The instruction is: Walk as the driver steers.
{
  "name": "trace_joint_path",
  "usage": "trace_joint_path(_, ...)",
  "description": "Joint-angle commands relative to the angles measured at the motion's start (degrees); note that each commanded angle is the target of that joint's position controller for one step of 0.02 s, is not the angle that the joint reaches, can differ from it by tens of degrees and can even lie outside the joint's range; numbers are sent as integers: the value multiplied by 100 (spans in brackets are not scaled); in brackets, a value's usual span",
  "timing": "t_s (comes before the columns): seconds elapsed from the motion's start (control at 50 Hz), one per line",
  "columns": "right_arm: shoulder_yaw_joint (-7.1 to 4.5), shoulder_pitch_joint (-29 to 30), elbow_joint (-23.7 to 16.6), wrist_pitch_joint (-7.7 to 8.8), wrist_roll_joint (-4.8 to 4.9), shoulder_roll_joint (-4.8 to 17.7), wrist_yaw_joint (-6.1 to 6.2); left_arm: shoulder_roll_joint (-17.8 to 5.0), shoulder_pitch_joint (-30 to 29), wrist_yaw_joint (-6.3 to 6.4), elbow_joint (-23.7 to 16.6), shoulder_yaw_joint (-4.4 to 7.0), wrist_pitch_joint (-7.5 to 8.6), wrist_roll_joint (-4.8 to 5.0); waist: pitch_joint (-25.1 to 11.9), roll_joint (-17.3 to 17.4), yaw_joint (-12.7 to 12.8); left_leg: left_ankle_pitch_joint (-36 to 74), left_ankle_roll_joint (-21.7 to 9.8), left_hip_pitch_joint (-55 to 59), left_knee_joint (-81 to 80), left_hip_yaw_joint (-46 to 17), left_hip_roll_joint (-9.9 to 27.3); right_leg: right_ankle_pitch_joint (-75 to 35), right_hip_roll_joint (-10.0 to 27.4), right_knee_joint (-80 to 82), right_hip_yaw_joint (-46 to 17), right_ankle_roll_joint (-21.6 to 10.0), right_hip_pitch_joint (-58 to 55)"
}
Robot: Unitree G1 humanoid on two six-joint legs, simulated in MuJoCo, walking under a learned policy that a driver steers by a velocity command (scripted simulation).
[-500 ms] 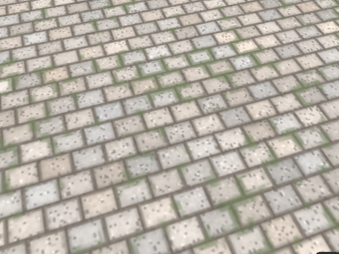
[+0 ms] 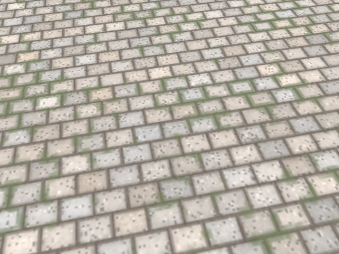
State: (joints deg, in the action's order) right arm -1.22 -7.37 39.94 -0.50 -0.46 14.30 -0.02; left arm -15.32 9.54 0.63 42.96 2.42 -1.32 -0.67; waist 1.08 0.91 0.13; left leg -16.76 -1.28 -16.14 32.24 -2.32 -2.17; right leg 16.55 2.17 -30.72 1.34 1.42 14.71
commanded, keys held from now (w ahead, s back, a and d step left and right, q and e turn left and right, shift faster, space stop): q+shift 0.44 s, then w+q+shift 0.12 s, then w+shift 0.44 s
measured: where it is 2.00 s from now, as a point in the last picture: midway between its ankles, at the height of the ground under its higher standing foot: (57, 154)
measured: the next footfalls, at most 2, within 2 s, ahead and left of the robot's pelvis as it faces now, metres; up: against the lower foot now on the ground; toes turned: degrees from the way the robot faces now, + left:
left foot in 0.28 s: +0.02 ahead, +0.14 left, +0.00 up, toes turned +15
right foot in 0.84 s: +0.25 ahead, +0.01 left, +0.00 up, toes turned +36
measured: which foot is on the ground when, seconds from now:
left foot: down 0.00-0.00, up 0.02-0.26, down 0.28-0.84, up 0.86-1.00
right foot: down 0.00-0.28, up 0.30-0.82, down 0.84-1.00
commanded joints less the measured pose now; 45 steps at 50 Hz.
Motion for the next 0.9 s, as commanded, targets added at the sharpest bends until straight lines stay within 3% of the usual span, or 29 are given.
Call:
trace_joint_path(0.02, -368, 214, -440, 28, 83, 1048, 72, -1165, 24, 92, -327, 367, 79, 23, -271, -1250, 84, 79, 2, -711, 481, 15, 21, -1039, 1199, 943, -1098, -929, -614)
trace_joint_path(0.06, -442, 206, -519, -107, 136, 960, 87, -1131, 46, 213, -365, 380, 92, 1, -231, -1563, 173, -824, 36, -1192, 1452, 196, 60, -1573, 1794, 1078, -1398, -1247, -734)
trace_joint_path(0.08, -476, 242, -571, -155, 144, 922, 58, -1080, 106, 269, -399, 367, 118, -33, -230, -1530, 266, -1675, 102, -1512, 2294, 132, 223, -2166, 2138, 1156, -1535, -1480, -827)
trace_joint_path(0.1, -498, 232, -615, -197, 178, 839, 20, -1060, 58, 304, -419, 367, 129, -42, -203, -1231, 222, -1887, 178, -1765, 2695, 37, 416, -2456, 2245, 1183, -1434, -1541, -902)
trace_joint_path(0.12, -486, 131, -617, -241, 207, 724, -11, -1075, -181, 316, -450, 388, 132, -6, -181, -1030, 90, -1722, 238, -1761, 2564, -2, 610, -2393, 2109, 1164, -1099, -1386, -882)
trace_joint_path(0.16, -458, 7, -589, -304, 211, 608, -62, -1134, -540, 297, -504, 439, 99, 31, -269, -1024, 45, -1155, 311, -1257, 2012, 279, 664, -2384, 1777, 1094, -359, -1102, -683)
trace_joint_path(0.2, -503, -116, -624, -344, 216, 659, -138, -1157, -576, 244, -491, 467, 31, 46, -408, -1051, 54, -731, 280, -764, 1490, 618, 538, -2320, 1669, 923, 100, -976, -606)
trace_joint_path(0.24, -585, -437, -588, -385, 224, 711, -180, -1134, -596, 176, -448, 476, -8, 146, -528, -868, -105, -51, 115, -200, 631, 921, 357, -1933, 1666, 455, 430, -754, -522)
trace_joint_path(0.26, -662, -743, -488, -392, 218, 800, -147, -991, -482, 139, -380, 450, -15, 194, -576, -625, -204, 277, -55, 312, 114, 918, 159, -1458, 1503, -107, 657, -530, -270)
trace_joint_path(0.28, -807, -1059, -451, -355, 175, 1172, -63, -778, -189, 81, -276, 402, -18, 158, -424, 317, -291, 1457, -407, 995, -661, 68, 334, -333, 1040, -1350, 1011, -138, 553)
trace_joint_path(0.3, -975, -1195, -645, -249, 126, 2092, 29, -422, -517, 79, -665, 264, -6, -143, -256, 2124, -163, 3835, -1309, 1723, -933, -2658, 1808, 2317, 99, -3313, 911, 418, 2534)
trace_joint_path(0.32, -897, -1308, -742, -29, -139, 2031, -83, -587, -1011, 133, -919, 289, 63, -57, -1101, 1549, -455, 3182, -2114, 1566, -1273, -3639, 2336, 2491, -215, -4203, -431, 320, 2781)
trace_joint_path(0.34, -837, -1097, -755, 129, -123, 1862, -108, -774, -1196, 167, -937, 339, 113, 68, -879, 928, -369, 2498, -1956, 1560, -1366, -3252, 2160, 2033, -125, -4366, -672, 170, 2948)
trace_joint_path(0.36, -789, -856, -744, 187, 26, 1678, -48, -818, -1145, 207, -884, 371, 159, 72, -657, 600, -209, 2068, -1611, 1438, -1311, -2859, 1877, 1452, -29, -4193, -775, 47, 3009)
trace_joint_path(0.38, -710, -566, -793, 154, 161, 1470, 21, -886, -1050, 251, -769, 404, 177, 11, -581, 348, -81, 1929, -1324, 1308, -1247, -2536, 1665, 1004, 67, -3921, -835, 29, 2934)
trace_joint_path(0.4, -661, -345, -859, 98, 204, 1380, 100, -944, -971, 257, -749, 436, 186, -15, -576, 409, 42, 2012, -1167, 1069, -1243, -2274, 1470, 679, 49, -3662, -859, 47, 2654)
trace_joint_path(0.44, -629, -348, -940, 31, 141, 1324, 217, -793, -864, 188, -685, 409, 209, -4, -750, 483, 72, 2359, -1090, 1037, -1202, -2088, 1240, 233, -168, -3472, -810, 135, 2365)
trace_joint_path(0.46, -630, -558, -897, 30, 178, 1300, 249, -733, -717, 130, -627, 387, 236, 16, -974, 372, 49, 1252, -1086, 1150, -1335, -2099, 1113, -4, -221, -3133, -806, 143, 2289)
trace_joint_path(0.48, -626, -723, -884, 51, 222, 1295, 251, -694, -748, 69, -618, 370, 272, 61, -938, 359, -38, -311, -1107, 1177, -1593, -2290, 1054, -170, -254, -2702, -815, 147, 2321)
trace_joint_path(0.52, -624, -854, -863, 102, 228, 1373, 242, -716, -1062, -8, -723, 381, 368, 131, -513, 660, -161, -1757, -1185, 1079, -1999, -2809, 1121, -210, -361, -1934, -853, 187, 2495)
trace_joint_path(0.56, -625, -935, -816, 147, 211, 1409, 253, -717, -1272, -60, -769, 384, 513, 149, -292, 755, -236, -1743, -1181, 1071, -2038, -2910, 1093, -341, -420, -1311, -911, 215, 2442)
trace_joint_path(0.62, -544, -1034, -735, 210, 191, 1270, 241, -622, -1303, -134, -709, 341, 691, 129, -259, 832, -377, -1234, -1134, 1028, -1867, -2623, 1045, -735, -339, -754, -741, 263, 2129)
trace_joint_path(0.72, -424, -1035, -716, 302, 197, 1170, 68, -582, -1437, -194, -869, 264, 884, 185, 90, 824, -517, -1226, -1198, 372, -1819, -2673, 1071, -659, -273, -205, -444, 95, 1291)
trace_joint_path(0.76, -395, -996, -718, 322, 220, 1154, 5, -661, -1306, -205, -903, 274, 950, 223, 159, 823, -462, -1205, -1205, 367, -1772, -2803, 1111, -549, -232, 58, -364, -52, 1004)
trace_joint_path(0.82, -300, -923, -723, 314, 184, 940, -38, -816, -458, -169, -715, 354, 1005, 225, -95, 654, -28, -661, -1033, 99, -1267, -2585, 875, -652, -215, 527, -229, -322, -298)
trace_joint_path(0.84, -221, -749, -791, 348, 127, 734, -50, -996, 444, -117, -540, 431, 1012, 205, -490, 473, 417, -13, -848, -486, -275, -2215, 619, -357, 94, 505, -625, -535, -1454)
trace_joint_path(0.86, -78, -811, -947, 435, 159, 321, -67, -1515, 1411, -91, -411, 540, 1015, 93, -1059, -827, 666, -290, -442, -1805, 1851, -1263, -95, 1047, 1204, 1044, -2461, -1154, -2992)
trace_joint_path(0.88, -106, -787, -1055, 535, 370, 531, 20, -1568, 1705, -206, -261, 579, 992, 78, -899, -1638, 653, -1140, -214, -3296, 3299, -812, -195, 2818, 1961, 1612, -4443, -1649, -3319)
trace_joint_path(0.9, -174, -536, -1004, 582, 414, 867, 33, -1160, 1663, -231, -252, 458, 956, 128, -187, -1034, 683, -938, -236, -4024, 3905, -812, 81, 3092, 1946, 1667, -4286, -1622, -2995)
Velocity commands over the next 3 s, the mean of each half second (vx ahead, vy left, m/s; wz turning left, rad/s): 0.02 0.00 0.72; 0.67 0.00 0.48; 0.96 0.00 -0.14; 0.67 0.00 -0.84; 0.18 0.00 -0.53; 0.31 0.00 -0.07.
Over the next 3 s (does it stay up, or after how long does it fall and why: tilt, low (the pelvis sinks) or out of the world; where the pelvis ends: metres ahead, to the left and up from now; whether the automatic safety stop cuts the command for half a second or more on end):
stays up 1.22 0.54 -0.01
